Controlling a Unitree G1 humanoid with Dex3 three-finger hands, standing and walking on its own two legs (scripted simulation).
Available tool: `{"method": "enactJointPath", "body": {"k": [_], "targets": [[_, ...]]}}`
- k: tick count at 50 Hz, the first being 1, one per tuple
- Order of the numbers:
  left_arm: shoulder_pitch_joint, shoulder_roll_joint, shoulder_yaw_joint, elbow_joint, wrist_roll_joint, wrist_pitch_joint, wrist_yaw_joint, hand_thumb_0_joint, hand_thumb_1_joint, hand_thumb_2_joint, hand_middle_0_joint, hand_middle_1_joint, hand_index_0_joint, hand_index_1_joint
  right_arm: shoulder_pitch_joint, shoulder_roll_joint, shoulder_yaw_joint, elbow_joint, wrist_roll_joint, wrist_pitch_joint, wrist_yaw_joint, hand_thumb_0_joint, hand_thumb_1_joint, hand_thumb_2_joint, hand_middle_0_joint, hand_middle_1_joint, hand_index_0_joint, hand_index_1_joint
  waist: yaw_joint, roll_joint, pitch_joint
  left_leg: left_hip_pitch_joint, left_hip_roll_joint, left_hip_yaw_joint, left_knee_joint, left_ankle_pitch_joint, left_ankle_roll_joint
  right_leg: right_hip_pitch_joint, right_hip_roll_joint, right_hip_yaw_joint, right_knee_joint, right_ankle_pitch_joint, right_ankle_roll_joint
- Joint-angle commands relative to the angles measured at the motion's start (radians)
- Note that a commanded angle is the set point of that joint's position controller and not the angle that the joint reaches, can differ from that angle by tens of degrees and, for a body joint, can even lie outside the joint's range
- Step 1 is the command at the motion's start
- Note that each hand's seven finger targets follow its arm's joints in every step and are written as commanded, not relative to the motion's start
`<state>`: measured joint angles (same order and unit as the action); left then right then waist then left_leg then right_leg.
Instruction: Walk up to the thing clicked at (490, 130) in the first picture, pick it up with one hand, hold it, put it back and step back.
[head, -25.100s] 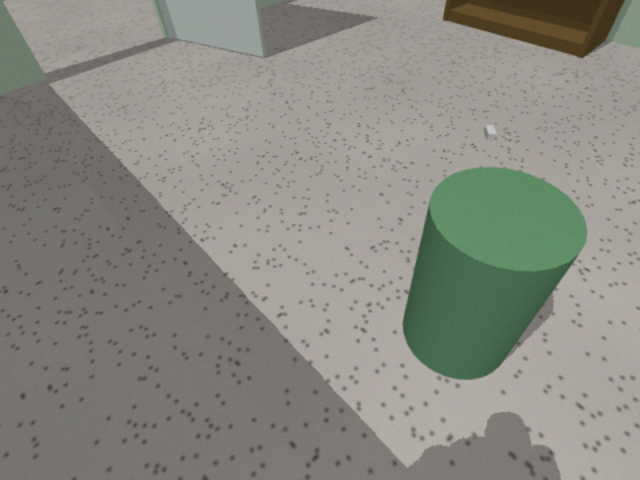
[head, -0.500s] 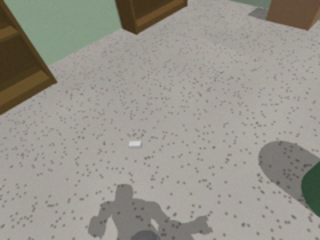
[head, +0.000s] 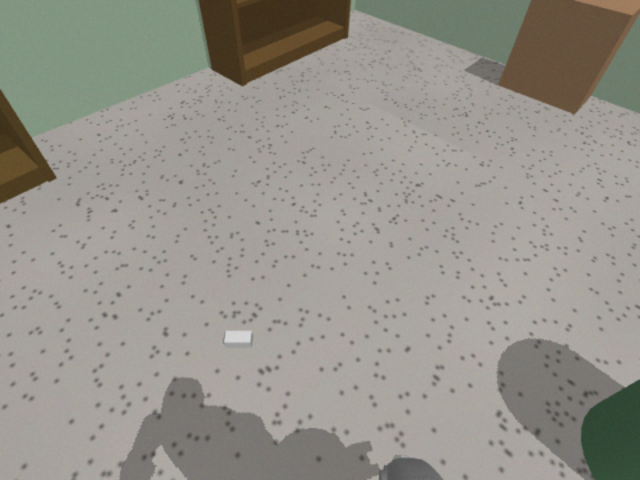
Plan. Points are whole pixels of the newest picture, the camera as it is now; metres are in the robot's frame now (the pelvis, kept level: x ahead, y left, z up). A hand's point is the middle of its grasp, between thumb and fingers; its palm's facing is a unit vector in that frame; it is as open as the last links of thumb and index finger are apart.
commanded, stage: walk up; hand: left
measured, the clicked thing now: (238, 339) +0.67 +0.28 -0.75
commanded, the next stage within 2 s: none
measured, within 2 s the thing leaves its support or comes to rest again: neither
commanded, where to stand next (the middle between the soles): +0.32 -0.02 m, yaw +1 degrees
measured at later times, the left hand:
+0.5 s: hand (178, 438) +0.21 +0.22 -0.12, palm faces -0.03 -0.91 -0.41, open 7.4 cm
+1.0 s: hand (169, 400) +0.28 +0.26 -0.17, palm faces -0.04 -0.94 -0.34, open 7.4 cm
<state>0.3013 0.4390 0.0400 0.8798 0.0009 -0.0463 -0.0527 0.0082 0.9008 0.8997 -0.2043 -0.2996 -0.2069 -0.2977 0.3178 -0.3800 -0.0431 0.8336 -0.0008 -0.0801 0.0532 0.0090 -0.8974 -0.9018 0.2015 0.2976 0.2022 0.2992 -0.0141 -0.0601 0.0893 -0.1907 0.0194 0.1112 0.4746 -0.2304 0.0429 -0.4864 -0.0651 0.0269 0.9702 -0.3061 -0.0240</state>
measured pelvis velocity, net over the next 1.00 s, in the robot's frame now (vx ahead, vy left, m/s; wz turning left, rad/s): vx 0.24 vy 0.00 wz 0.00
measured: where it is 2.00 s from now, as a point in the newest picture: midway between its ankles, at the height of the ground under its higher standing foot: (331, 467)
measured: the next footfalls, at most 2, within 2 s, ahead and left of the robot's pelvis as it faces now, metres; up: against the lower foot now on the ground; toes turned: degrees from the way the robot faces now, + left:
right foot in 0.22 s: +0.22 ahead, -0.15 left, +0.00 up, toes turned -5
left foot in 0.70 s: +0.33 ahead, +0.11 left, +0.00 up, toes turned +2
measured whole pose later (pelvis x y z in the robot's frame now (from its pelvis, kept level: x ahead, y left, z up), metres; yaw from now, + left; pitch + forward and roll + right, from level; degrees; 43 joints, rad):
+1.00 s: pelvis +0.24 +0.00 -0.01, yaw +0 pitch -3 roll +0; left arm 0.28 0.41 0.02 0.93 0.00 -0.01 -0.02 0.01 0.90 0.90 -0.21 -0.30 -0.21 -0.30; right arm 0.24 -0.37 -0.02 0.84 -0.01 -0.04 0.02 0.01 -0.90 -0.90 0.20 0.30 0.20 0.30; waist 0.00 -0.05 0.10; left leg -0.29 0.03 0.07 0.56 -0.22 0.03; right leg -0.41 -0.06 0.02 0.82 -0.37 -0.01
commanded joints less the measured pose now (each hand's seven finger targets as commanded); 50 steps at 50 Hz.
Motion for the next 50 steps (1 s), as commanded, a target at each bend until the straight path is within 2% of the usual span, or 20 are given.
{"method": "enactJointPath", "body": {"k": [1,7,10,11,12,13,14,15,17,19,26,31,34,35,36,37,38,39,42,50], "targets": [[-0.023,0.154,0.056,-0.081,0.008,-0.014,-0.005,0.0,0.9,0.9,-0.2,-0.3,-0.2,-0.3,0.047,-0.286,-0.092,-0.066,-0.003,-0.027,-0.026,0.0,-0.9,-0.9,0.2,0.3,0.2,0.3,-0.028,0.211,-0.013,0.076,0.236,-0.205,-0.244,0.093,0.171,-0.075,-0.031,-0.015,-0.145,0.056,0.024],[-0.082,0.14,0.063,-0.079,0.01,-0.027,-0.01,0.0,0.9,0.9,-0.2,-0.3,-0.2,-0.3,0.025,-0.29,-0.088,-0.084,-0.004,-0.009,-0.016,0.0,-0.9,-0.9,0.2,0.3,0.2,0.3,-0.018,0.19,0.007,-0.02,0.232,-0.171,-0.183,0.025,0.157,0.084,0.0,-0.073,-0.35,0.111,0.002],[0.046,0.166,0.078,-0.031,0.012,-0.046,0.004,0.0,0.9,0.9,-0.2,-0.3,-0.2,-0.3,-0.009,-0.258,-0.073,-0.105,-0.002,0.002,-0.017,0.0,-0.9,-0.9,0.2,0.3,0.2,0.3,0.058,0.079,-0.073,-0.096,0.196,-0.118,0.035,0.038,0.112,0.362,0.032,-0.075,-0.489,0.138,-0.015],[0.123,0.204,0.096,-0.006,0.016,-0.055,0.016,0.0,0.9,0.9,-0.2,-0.3,-0.2,-0.3,0.038,-0.202,-0.051,-0.104,-0.001,0.001,-0.017,0.0,-0.9,-0.9,0.2,0.3,0.2,0.3,0.09,-0.057,-0.147,-0.148,0.12,-0.055,0.25,0.042,0.077,0.507,0.004,-0.007,-0.546,0.075,-0.034],[0.189,0.285,0.121,-0.012,0.023,-0.063,0.028,0.0,0.9,0.9,-0.2,-0.3,-0.2,-0.3,0.073,-0.146,-0.03,-0.122,0.001,-0.003,-0.015,0.0,-0.9,-0.9,0.2,0.3,0.2,0.3,0.106,-0.246,-0.208,-0.314,0.017,-0.002,0.497,-0.169,0.027,0.628,-0.217,0.338,-0.628,-0.047,-0.102],[0.14,0.309,0.118,-0.038,0.014,-0.063,0.034,0.0,0.9,0.9,-0.2,-0.3,-0.2,-0.3,0.107,-0.186,-0.035,-0.091,0.001,0.013,-0.02,0.0,-0.9,-0.9,0.2,0.3,0.2,0.3,0.09,-0.171,-0.152,-0.449,-0.042,-0.069,0.59,-0.29,-0.004,0.611,-0.34,0.581,-0.733,-0.18,-0.177],[0.096,0.311,0.115,-0.045,0.001,-0.056,0.032,0.0,0.9,0.9,-0.2,-0.3,-0.2,-0.3,0.093,-0.264,-0.058,-0.071,-0.008,0.023,-0.031,0.0,-0.9,-0.9,0.2,0.3,0.2,0.3,0.084,-0.118,-0.113,-0.437,0.018,-0.123,0.637,-0.307,-0.001,0.532,-0.368,0.608,-0.715,-0.206,-0.24],[0.077,0.283,0.108,-0.056,-0.005,-0.052,0.034,0.0,0.9,0.9,-0.2,-0.3,-0.2,-0.3,0.063,-0.273,-0.062,-0.061,-0.007,0.023,-0.033,0.0,-0.9,-0.9,0.2,0.3,0.2,0.3,0.077,-0.082,-0.064,-0.442,0.037,-0.161,0.643,-0.283,0.0,0.456,-0.335,0.534,-0.724,-0.156,-0.241],[0.031,0.228,0.089,-0.069,-0.007,-0.054,0.038,0.0,0.9,0.9,-0.2,-0.3,-0.2,-0.3,0.071,-0.255,-0.06,-0.031,0.007,0.027,-0.023,0.0,-0.9,-0.9,0.2,0.3,0.2,0.3,0.047,-0.051,-0.021,-0.399,0.06,-0.201,0.605,-0.187,-0.001,0.374,-0.236,0.319,-0.727,-0.059,-0.175],[0.011,0.214,0.085,-0.071,-0.005,-0.059,0.039,0.0,0.9,0.9,-0.2,-0.3,-0.2,-0.3,0.112,-0.233,-0.057,-0.01,0.004,0.037,-0.014,0.0,-0.9,-0.9,0.2,0.3,0.2,0.3,0.024,-0.083,-0.03,-0.344,0.047,-0.173,0.556,-0.099,-0.012,0.327,-0.175,0.202,-0.729,0.022,-0.134],[0.014,0.232,0.098,-0.111,0.013,-0.06,0.029,0.0,0.9,0.9,-0.2,-0.3,-0.2,-0.3,0.019,-0.221,-0.072,-0.028,-0.024,0.039,0.01,0.0,-0.9,-0.9,0.2,0.3,0.2,0.3,0.042,-0.096,0.021,-0.353,0.074,-0.144,0.341,-0.012,-0.064,0.254,-0.193,0.122,-0.79,-0.179,-0.19],[0.023,0.212,0.078,-0.105,0.014,-0.042,0.035,0.0,0.9,0.9,-0.2,-0.3,-0.2,-0.3,-0.038,-0.185,-0.06,-0.023,-0.025,0.021,-0.003,0.0,-0.9,-0.9,0.2,0.3,0.2,0.3,0.056,-0.066,-0.003,-0.191,0.046,-0.079,0.173,0.039,-0.051,0.22,-0.176,0.039,-0.636,0.125,-0.175],[0.0,0.191,0.055,-0.108,0.002,-0.023,0.04,0.0,0.9,0.9,-0.2,-0.3,-0.2,-0.3,0.017,-0.184,-0.06,0.0,-0.024,0.006,-0.025,0.0,-0.9,-0.9,0.2,0.3,0.2,0.3,0.004,0.012,-0.073,0.0,0.004,-0.055,0.029,0.096,-0.016,0.184,-0.152,-0.003,-0.432,0.284,-0.132],[0.008,0.154,0.039,-0.112,0.0,-0.018,0.041,0.0,0.9,0.9,-0.2,-0.3,-0.2,-0.3,0.083,-0.22,-0.07,0.019,-0.027,0.0,-0.036,0.0,-0.9,-0.9,0.2,0.3,0.2,0.3,-0.028,0.093,-0.122,0.086,0.029,-0.1,-0.032,0.073,0.008,0.171,-0.109,-0.038,-0.298,0.269,-0.093],[0.049,0.1,0.023,-0.121,-0.006,-0.017,0.039,0.0,0.9,0.9,-0.2,-0.3,-0.2,-0.3,0.127,-0.31,-0.095,0.018,-0.034,-0.004,-0.043,0.0,-0.9,-0.9,0.2,0.3,0.2,0.3,-0.034,0.307,-0.173,0.165,0.215,-0.367,-0.109,0.014,0.061,0.07,-0.012,-0.102,-0.08,0.077,-0.037],[0.097,0.081,0.017,-0.099,-0.009,-0.005,0.044,0.0,0.9,0.9,-0.2,-0.3,-0.2,-0.3,0.091,-0.346,-0.094,-0.011,-0.028,-0.005,-0.047,0.0,-0.9,-0.9,0.2,0.3,0.2,0.3,0.001,0.305,-0.122,0.172,0.342,-0.612,-0.169,0.009,0.129,-0.08,0.102,-0.061,-0.007,-0.229,-0.009],[0.112,0.173,0.044,-0.062,-0.002,0.011,0.058,0.0,0.9,0.9,-0.2,-0.3,-0.2,-0.3,0.079,-0.381,-0.107,-0.009,-0.004,0.001,-0.042,0.0,-0.9,-0.9,0.2,0.3,0.2,0.3,-0.011,0.285,-0.125,0.133,0.403,-0.666,-0.179,-0.105,0.221,-0.064,0.039,-0.009,0.087,-0.285,-0.021],[0.071,0.205,0.044,-0.055,0.007,0.013,0.059,0.0,0.9,0.9,-0.2,-0.3,-0.2,-0.3,0.059,-0.348,-0.107,-0.009,-0.003,0.008,-0.045,0.0,-0.9,-0.9,0.2,0.3,0.2,0.3,-0.015,0.226,-0.072,0.057,0.361,-0.617,-0.19,-0.131,0.212,-0.071,0.024,0.024,0.121,-0.26,-0.025],[0.082,0.181,0.046,-0.029,-0.001,0.017,0.049,0.0,0.9,0.9,-0.2,-0.3,-0.2,-0.3,-0.002,-0.281,-0.076,-0.035,-0.003,0.003,-0.054,0.0,-0.9,-0.9,0.2,0.3,0.2,0.3,0.009,0.223,-0.062,0.032,0.236,-0.345,-0.158,0.109,0.126,-0.025,0.004,0.066,0.032,-0.127,-0.016],[0.033,0.128,0.038,0.033,0.001,0.016,0.055,0.0,0.9,0.9,-0.2,-0.3,-0.2,-0.3,-0.105,-0.266,-0.059,-0.046,-0.013,0.028,-0.055,0.0,-0.9,-0.9,0.2,0.3,0.2,0.3,0.013,0.26,-0.06,-0.145,0.232,-0.232,-0.093,0.131,0.154,0.173,0.016,-0.052,-0.226,-0.025,0.025]]}}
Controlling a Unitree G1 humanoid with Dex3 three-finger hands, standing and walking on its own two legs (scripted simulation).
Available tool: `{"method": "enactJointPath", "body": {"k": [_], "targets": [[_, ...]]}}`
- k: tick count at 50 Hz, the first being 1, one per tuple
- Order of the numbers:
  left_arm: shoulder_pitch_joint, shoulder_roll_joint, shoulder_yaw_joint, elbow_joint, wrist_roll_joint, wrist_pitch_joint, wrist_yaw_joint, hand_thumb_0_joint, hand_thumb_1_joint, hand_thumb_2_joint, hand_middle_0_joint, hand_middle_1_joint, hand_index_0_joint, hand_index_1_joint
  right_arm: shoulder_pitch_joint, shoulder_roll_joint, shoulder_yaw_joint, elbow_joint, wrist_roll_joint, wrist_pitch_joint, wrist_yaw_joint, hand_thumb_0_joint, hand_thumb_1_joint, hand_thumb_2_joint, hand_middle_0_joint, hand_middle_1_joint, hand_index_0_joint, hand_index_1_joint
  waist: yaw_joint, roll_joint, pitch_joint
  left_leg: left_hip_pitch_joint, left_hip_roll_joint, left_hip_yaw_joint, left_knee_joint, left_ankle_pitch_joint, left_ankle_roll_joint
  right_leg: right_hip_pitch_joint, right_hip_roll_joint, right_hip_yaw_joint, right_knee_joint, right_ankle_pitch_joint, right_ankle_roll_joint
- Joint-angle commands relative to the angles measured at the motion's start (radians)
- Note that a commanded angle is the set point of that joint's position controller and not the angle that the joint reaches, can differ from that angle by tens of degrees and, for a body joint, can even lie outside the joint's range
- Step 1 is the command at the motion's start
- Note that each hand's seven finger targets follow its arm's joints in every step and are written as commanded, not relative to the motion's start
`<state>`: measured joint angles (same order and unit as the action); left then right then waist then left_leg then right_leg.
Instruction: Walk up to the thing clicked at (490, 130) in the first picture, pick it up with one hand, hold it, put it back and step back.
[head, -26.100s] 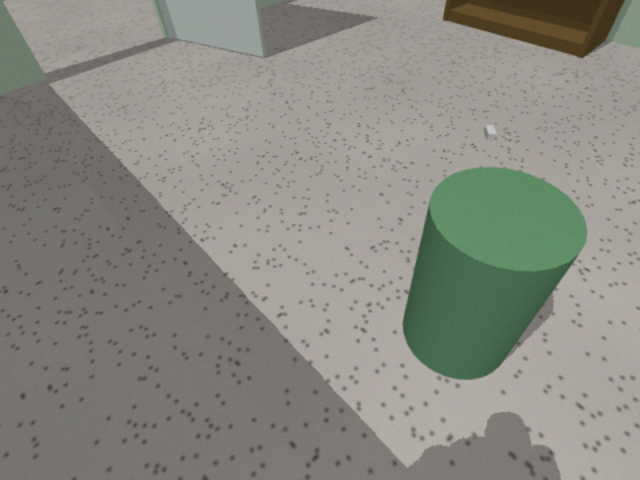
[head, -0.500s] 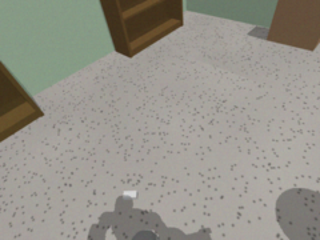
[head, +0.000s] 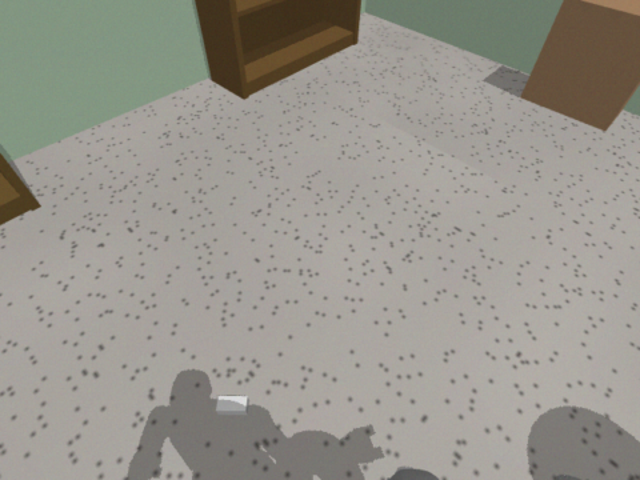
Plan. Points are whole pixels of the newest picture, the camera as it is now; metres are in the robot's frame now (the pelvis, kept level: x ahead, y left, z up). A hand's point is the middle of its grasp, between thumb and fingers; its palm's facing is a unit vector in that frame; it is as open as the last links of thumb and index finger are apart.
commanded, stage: walk up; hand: left
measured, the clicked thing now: (232, 405) +0.43 +0.29 -0.75
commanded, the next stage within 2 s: stand in 1.64 s
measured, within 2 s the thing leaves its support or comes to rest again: neither
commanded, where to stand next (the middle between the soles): +0.08 -0.01 m, yaw +1 degrees
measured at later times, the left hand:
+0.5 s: hand out of the picture +0.14 +0.22 -0.14, palm faces -0.05 -0.95 -0.32, open 7.4 cm
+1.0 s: hand out of the picture +0.11 +0.24 -0.14, palm faces -0.01 -0.94 -0.33, open 7.4 cm
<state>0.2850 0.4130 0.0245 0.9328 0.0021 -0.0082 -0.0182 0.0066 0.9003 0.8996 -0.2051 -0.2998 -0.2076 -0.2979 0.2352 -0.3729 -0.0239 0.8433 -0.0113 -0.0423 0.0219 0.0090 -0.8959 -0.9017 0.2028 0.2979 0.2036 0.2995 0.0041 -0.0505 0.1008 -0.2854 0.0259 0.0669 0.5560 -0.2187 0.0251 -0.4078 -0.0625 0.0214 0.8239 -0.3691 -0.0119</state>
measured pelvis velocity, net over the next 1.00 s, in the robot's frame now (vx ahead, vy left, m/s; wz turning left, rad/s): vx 0.04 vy -0.01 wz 0.00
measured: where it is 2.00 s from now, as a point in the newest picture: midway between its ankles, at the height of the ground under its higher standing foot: outside the picture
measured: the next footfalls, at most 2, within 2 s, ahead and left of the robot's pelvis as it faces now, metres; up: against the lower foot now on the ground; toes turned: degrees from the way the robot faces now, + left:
right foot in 0.10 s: +0.09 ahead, -0.15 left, +0.00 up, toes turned -2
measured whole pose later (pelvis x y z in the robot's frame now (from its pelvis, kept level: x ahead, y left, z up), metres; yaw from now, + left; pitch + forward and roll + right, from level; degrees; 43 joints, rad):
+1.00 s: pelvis +0.04 -0.01 +0.02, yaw +0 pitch -2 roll +0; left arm 0.08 0.35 0.00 1.19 0.00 0.00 -0.02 0.01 0.90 0.90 -0.20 -0.30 -0.21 -0.30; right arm 0.06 -0.35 0.00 1.16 0.00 -0.02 0.02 0.01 -0.90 -0.90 0.20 0.30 0.20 0.30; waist 0.01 0.01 0.05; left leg -0.13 0.02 0.04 0.33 -0.17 -0.01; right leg -0.13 -0.04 -0.03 0.33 -0.16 0.02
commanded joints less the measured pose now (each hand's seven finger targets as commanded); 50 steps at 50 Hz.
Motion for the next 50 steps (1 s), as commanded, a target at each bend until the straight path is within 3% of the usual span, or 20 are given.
{"method": "enactJointPath", "body": {"k": [1,3,4,5,6,7,8,9,10,11,13,16,18,21,25,29,37,42,50], "targets": [[0.047,0.158,0.055,-0.011,0.001,-0.024,0.023,0.0,0.9,0.9,-0.2,-0.3,-0.2,-0.3,-0.038,-0.272,-0.075,-0.057,-0.002,-0.002,-0.022,0.0,-0.9,-0.9,0.2,0.3,0.2,0.3,-0.005,0.236,-0.079,-0.07,0.224,-0.194,-0.157,0.089,0.173,0.13,0.023,-0.052,-0.113,0.047,0.013],[0.081,0.146,0.052,0.02,0.006,-0.031,0.026,0.0,0.9,0.9,-0.2,-0.3,-0.2,-0.3,-0.087,-0.254,-0.065,-0.057,0.008,0.013,-0.018,0.0,-0.9,-0.9,0.2,0.3,0.2,0.3,0.029,0.184,-0.111,-0.111,0.197,-0.168,-0.075,-0.014,0.141,0.243,0.042,-0.063,-0.255,0.14,-0.001],[0.063,0.155,0.055,0.023,0.01,-0.039,0.03,0.0,0.9,0.9,-0.2,-0.3,-0.2,-0.3,-0.089,-0.213,-0.047,-0.051,0.016,0.018,-0.018,0.0,-0.9,-0.9,0.2,0.3,0.2,0.3,0.039,0.132,-0.117,-0.122,0.17,-0.149,-0.022,-0.012,0.101,0.278,0.035,-0.036,-0.331,0.147,-0.015],[0.045,0.187,0.06,0.019,0.021,-0.048,0.035,0.0,0.9,0.9,-0.2,-0.3,-0.2,-0.3,-0.079,-0.175,-0.034,-0.046,0.022,0.021,-0.018,0.0,-0.9,-0.9,0.2,0.3,0.2,0.3,0.036,0.029,-0.116,-0.137,0.133,-0.117,0.056,-0.04,0.058,0.264,-0.053,0.101,-0.418,0.14,-0.041],[-0.019,0.236,0.064,-0.003,0.029,-0.062,0.037,0.0,0.9,0.9,-0.2,-0.3,-0.2,-0.3,-0.041,-0.133,-0.021,-0.035,0.029,0.025,-0.015,0.0,-0.9,-0.9,0.2,0.3,0.2,0.3,-0.01,-0.116,-0.089,-0.139,0.042,-0.075,0.146,-0.133,0.006,0.19,-0.209,0.352,-0.516,0.138,-0.093],[-0.113,0.283,0.064,-0.011,0.017,-0.054,0.034,0.0,0.9,0.9,-0.2,-0.3,-0.2,-0.3,-0.048,-0.174,-0.034,-0.005,0.027,0.033,-0.025,0.0,-0.9,-0.9,0.2,0.3,0.2,0.3,-0.013,-0.139,-0.053,-0.052,0.002,-0.065,0.187,-0.297,0.002,0.03,-0.279,0.388,-0.533,0.069,-0.189],[-0.168,0.265,0.058,-0.023,0.018,-0.048,0.03,0.0,0.9,0.9,-0.2,-0.3,-0.2,-0.3,-0.022,-0.195,-0.042,0.03,0.022,0.031,-0.025,0.0,-0.9,-0.9,0.2,0.3,0.2,0.3,-0.035,-0.126,-0.043,0.047,0.021,-0.079,0.161,-0.263,0.002,-0.038,-0.253,0.349,-0.495,0.063,-0.19],[-0.181,0.224,0.046,-0.02,0.013,-0.044,0.028,0.0,0.9,0.9,-0.2,-0.3,-0.2,-0.3,-0.011,-0.196,-0.041,0.052,0.022,0.026,-0.022,0.0,-0.9,-0.9,0.2,0.3,0.2,0.3,-0.044,-0.114,-0.042,0.083,0.028,-0.083,0.071,-0.215,0.007,-0.052,-0.195,0.248,-0.478,0.056,-0.137],[-0.182,0.199,0.038,-0.016,0.009,-0.044,0.029,0.0,0.9,0.9,-0.2,-0.3,-0.2,-0.3,-0.034,-0.204,-0.04,0.068,0.027,0.02,-0.019,0.0,-0.9,-0.9,0.2,0.3,0.2,0.3,-0.04,-0.094,-0.056,0.09,0.041,-0.079,-0.007,-0.096,0.009,0.007,-0.141,0.166,-0.454,0.099,-0.087],[-0.186,0.184,0.032,-0.007,0.007,-0.045,0.028,0.0,0.9,0.9,-0.2,-0.3,-0.2,-0.3,-0.046,-0.208,-0.041,0.082,0.028,0.016,-0.018,0.0,-0.9,-0.9,0.2,0.3,0.2,0.3,-0.04,-0.104,-0.098,0.106,0.059,-0.102,-0.037,-0.001,0.016,0.051,-0.115,0.131,-0.427,0.164,-0.054],[-0.168,0.181,0.03,0.018,0.002,-0.044,0.025,0.0,0.9,0.9,-0.2,-0.3,-0.2,-0.3,-0.08,-0.208,-0.034,0.093,0.019,0.011,-0.019,0.0,-0.9,-0.9,0.2,0.3,0.2,0.3,-0.015,-0.088,-0.158,0.131,0.074,-0.127,-0.075,0.04,0.022,0.106,-0.09,0.116,-0.408,0.204,-0.038],[-0.192,0.181,0.029,0.037,0.001,-0.037,0.022,0.0,0.9,0.9,-0.2,-0.3,-0.2,-0.3,-0.103,-0.203,-0.023,0.129,0.013,0.012,-0.014,0.0,-0.9,-0.9,0.2,0.3,0.2,0.3,-0.005,-0.084,-0.124,0.11,0.064,-0.114,-0.1,-0.054,0.011,0.105,-0.103,0.139,-0.485,0.015,-0.031],[-0.23,0.179,0.029,0.048,0.001,-0.035,0.023,0.0,0.9,0.9,-0.2,-0.3,-0.2,-0.3,-0.104,-0.198,-0.018,0.157,0.011,0.013,-0.012,0.0,-0.9,-0.9,0.2,0.3,0.2,0.3,-0.009,-0.054,-0.09,0.086,0.067,-0.114,-0.137,-0.043,0.004,0.119,-0.097,0.134,-0.505,-0.02,-0.03],[-0.234,0.167,0.024,0.07,-0.003,-0.03,0.021,0.0,0.9,0.9,-0.2,-0.3,-0.2,-0.3,-0.13,-0.205,-0.013,0.185,0.005,0.007,-0.012,0.0,-0.9,-0.9,0.2,0.3,0.2,0.3,0.002,0.013,-0.075,0.069,0.086,-0.142,-0.201,-0.069,0.007,0.138,-0.074,0.105,-0.505,0.0,-0.024],[-0.247,0.155,0.022,0.1,-0.005,-0.03,0.018,0.0,0.9,0.9,-0.2,-0.3,-0.2,-0.3,-0.144,-0.204,-0.007,0.219,0.004,-0.005,-0.016,0.0,-0.9,-0.9,0.2,0.3,0.2,0.3,0.009,0.059,-0.13,0.072,0.107,-0.143,-0.236,0.04,0.005,0.26,-0.066,0.074,-0.48,0.2,-0.023],[-0.259,0.147,0.018,0.125,-0.01,-0.023,0.016,0.0,0.9,0.9,-0.2,-0.3,-0.2,-0.3,-0.161,-0.206,-0.005,0.24,0.004,-0.01,-0.023,0.0,-0.9,-0.9,0.2,0.3,0.2,0.3,0.013,0.1,-0.149,0.078,0.12,-0.145,-0.268,0.096,0.002,0.312,-0.064,0.056,-0.477,0.277,-0.015],[-0.272,0.137,0.01,0.168,-0.006,-0.017,0.014,0.0,0.9,0.9,-0.2,-0.3,-0.2,-0.3,-0.192,-0.209,-0.012,0.258,0.005,-0.004,-0.026,0.0,-0.9,-0.9,0.2,0.3,0.2,0.3,0.004,0.099,-0.136,0.117,0.121,-0.139,-0.29,0.086,-0.001,0.299,-0.063,0.042,-0.518,0.273,-0.003],[-0.289,0.14,0.012,0.182,-0.001,-0.021,0.016,0.0,0.9,0.9,-0.2,-0.3,-0.2,-0.3,-0.188,-0.204,-0.016,0.267,0.008,0.0,-0.026,0.0,-0.9,-0.9,0.2,0.3,0.2,0.3,-0.011,0.051,-0.166,0.164,0.116,-0.123,-0.272,0.15,-0.001,0.308,-0.073,0.045,-0.536,0.324,0.001],[-0.278,0.135,0.012,0.194,0.0,-0.024,0.019,0.0,0.9,0.9,-0.2,-0.3,-0.2,-0.3,-0.205,-0.196,-0.017,0.269,0.01,0.008,-0.024,0.0,-0.9,-0.9,0.2,0.3,0.2,0.3,-0.009,0.035,-0.153,0.2,0.115,-0.124,-0.284,0.155,-0.005,0.29,-0.075,0.042,-0.557,0.316,0.009]]}}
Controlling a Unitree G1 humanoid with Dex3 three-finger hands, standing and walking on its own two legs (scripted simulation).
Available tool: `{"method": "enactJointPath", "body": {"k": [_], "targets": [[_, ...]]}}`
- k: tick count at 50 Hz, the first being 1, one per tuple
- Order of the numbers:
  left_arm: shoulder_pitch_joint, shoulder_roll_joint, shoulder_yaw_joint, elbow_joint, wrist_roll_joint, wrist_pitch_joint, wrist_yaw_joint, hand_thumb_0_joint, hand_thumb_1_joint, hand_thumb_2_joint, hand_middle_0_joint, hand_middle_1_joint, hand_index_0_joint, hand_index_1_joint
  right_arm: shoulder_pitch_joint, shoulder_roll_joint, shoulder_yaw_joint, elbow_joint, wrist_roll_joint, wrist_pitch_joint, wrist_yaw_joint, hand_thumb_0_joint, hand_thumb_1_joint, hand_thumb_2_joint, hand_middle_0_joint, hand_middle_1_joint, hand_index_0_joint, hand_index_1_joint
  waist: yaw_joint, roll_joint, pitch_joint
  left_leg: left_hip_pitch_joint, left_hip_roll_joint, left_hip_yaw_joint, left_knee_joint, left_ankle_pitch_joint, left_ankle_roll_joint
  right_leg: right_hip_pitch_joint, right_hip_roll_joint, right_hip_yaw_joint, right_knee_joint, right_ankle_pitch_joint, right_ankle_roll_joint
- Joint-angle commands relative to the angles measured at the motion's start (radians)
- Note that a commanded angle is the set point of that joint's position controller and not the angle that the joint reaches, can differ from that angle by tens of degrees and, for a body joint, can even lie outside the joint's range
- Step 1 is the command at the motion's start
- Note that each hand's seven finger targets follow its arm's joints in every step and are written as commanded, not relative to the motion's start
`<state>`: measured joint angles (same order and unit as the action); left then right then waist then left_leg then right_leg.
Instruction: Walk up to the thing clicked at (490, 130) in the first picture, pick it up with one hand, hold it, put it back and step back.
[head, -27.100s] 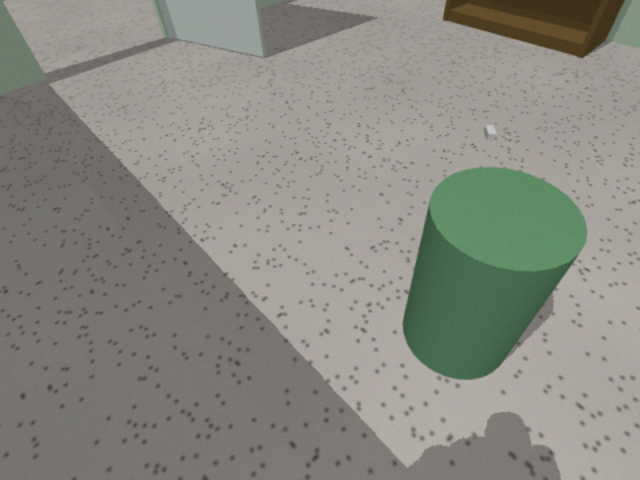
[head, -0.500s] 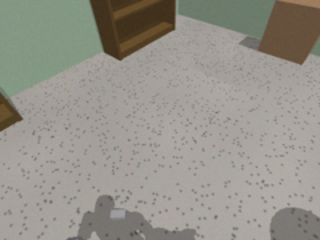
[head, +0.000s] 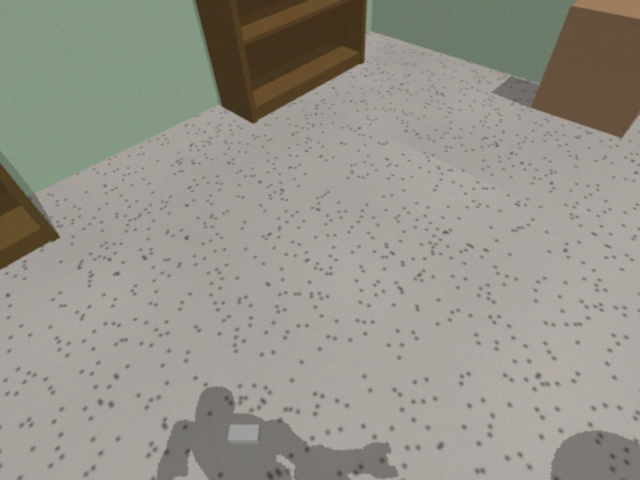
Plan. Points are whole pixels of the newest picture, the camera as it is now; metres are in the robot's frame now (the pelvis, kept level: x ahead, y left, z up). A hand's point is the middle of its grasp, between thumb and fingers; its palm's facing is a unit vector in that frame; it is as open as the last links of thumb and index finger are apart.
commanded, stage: walk up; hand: left
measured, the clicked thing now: (244, 434) +0.39 +0.30 -0.76
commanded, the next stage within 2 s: stand in 0.64 s
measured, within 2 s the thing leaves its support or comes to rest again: neither
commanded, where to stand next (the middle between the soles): +0.04 +0.00 m, yaw +1 degrees
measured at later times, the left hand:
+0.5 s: hand out of the picture +0.08 +0.25 -0.16, palm faces -0.02 -0.95 -0.32, open 7.4 cm
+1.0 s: hand out of the picture +0.08 +0.25 -0.16, palm faces -0.02 -0.94 -0.34, open 7.4 cm
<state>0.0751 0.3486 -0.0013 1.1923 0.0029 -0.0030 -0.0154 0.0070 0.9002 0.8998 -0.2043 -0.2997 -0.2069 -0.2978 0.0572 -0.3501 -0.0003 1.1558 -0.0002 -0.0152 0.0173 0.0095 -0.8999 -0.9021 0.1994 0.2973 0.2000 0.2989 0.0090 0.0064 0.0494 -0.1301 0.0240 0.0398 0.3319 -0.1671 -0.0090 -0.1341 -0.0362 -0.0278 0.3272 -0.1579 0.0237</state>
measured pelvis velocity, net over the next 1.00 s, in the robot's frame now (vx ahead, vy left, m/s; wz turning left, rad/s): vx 0.01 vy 0.00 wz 0.00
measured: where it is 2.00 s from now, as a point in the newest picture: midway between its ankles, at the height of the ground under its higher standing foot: outside the picture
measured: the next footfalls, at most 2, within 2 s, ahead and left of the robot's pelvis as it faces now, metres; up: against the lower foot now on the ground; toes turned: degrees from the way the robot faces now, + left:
none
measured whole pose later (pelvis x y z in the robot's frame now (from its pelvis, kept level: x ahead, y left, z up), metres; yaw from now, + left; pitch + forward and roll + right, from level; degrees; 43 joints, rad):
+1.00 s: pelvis +0.01 +0.00 +0.00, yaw +0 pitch -2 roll +0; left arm 0.09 0.35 0.00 1.15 0.01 -0.01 -0.01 0.01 0.90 0.90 -0.20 -0.30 -0.21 -0.30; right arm 0.08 -0.35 0.00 1.14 -0.01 -0.01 0.01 0.01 -0.90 -0.90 0.20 0.30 0.20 0.30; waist 0.00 0.00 0.04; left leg -0.11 0.03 0.03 0.31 -0.16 -0.01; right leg -0.11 -0.03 -0.03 0.30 -0.16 0.02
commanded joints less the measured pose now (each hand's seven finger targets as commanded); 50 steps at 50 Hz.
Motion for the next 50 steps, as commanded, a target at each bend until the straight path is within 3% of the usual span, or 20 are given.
{"method": "enactJointPath", "body": {"k": [1,12,31,36,50], "targets": [[-0.063,0.202,0.037,-0.063,0.0,-0.029,0.017,0.0,0.9,0.9,-0.2,-0.3,-0.2,-0.3,-0.035,-0.219,-0.042,-0.046,-0.002,-0.018,-0.019,0.0,-0.9,-0.9,0.2,0.3,0.2,0.3,-0.013,-0.022,-0.095,0.048,0.115,-0.096,-0.06,0.101,0.029,0.007,-0.099,0.091,-0.064,0.099,-0.026],[-0.051,0.201,0.042,-0.066,0.006,-0.027,0.02,0.0,0.9,0.9,-0.2,-0.3,-0.2,-0.3,-0.049,-0.211,-0.044,-0.043,-0.004,-0.014,-0.018,0.0,-0.9,-0.9,0.2,0.3,0.2,0.3,-0.011,0.001,-0.079,0.024,0.111,-0.097,-0.079,0.07,0.024,0.025,-0.099,0.084,-0.069,0.092,-0.025],[-0.045,0.201,0.049,-0.087,0.009,-0.024,0.021,0.0,0.9,0.9,-0.2,-0.3,-0.2,-0.3,-0.023,-0.208,-0.044,-0.059,-0.005,-0.016,-0.02,0.0,-0.9,-0.9,0.2,0.3,0.2,0.3,-0.009,-0.002,-0.089,0.024,0.11,-0.089,-0.07,0.107,0.026,0.049,-0.099,0.081,-0.061,0.124,-0.027],[-0.032,0.201,0.042,-0.097,0.008,-0.027,0.024,0.0,0.9,0.9,-0.2,-0.3,-0.2,-0.3,-0.02,-0.215,-0.043,-0.062,-0.011,-0.016,-0.024,0.0,-0.9,-0.9,0.2,0.3,0.2,0.3,-0.008,0.003,-0.096,0.033,0.123,-0.1,-0.059,0.163,0.023,0.052,-0.112,0.087,-0.065,0.145,-0.032],[-0.023,0.21,0.04,-0.109,0.008,-0.027,0.022,0.0,0.9,0.9,-0.2,-0.3,-0.2,-0.3,-0.012,-0.214,-0.04,-0.067,-0.01,-0.014,-0.021,0.0,-0.9,-0.9,0.2,0.3,0.2,0.3,-0.013,0.001,-0.078,0.029,0.118,-0.099,-0.069,0.096,0.023,0.037,-0.112,0.093,-0.08,0.1,-0.036]]}}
